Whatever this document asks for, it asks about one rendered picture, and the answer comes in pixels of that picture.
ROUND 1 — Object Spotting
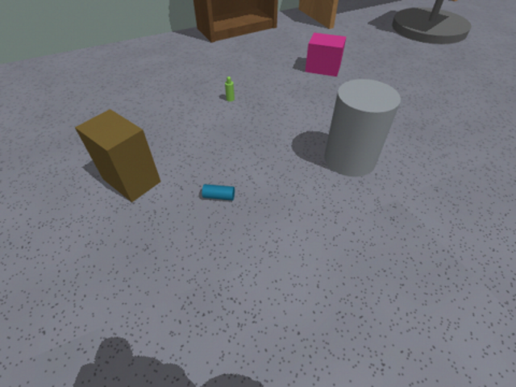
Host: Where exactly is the office chair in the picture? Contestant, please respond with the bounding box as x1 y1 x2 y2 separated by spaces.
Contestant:
392 0 472 44

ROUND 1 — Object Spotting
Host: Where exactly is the bookshelf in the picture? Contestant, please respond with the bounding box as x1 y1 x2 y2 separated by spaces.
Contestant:
193 0 278 43

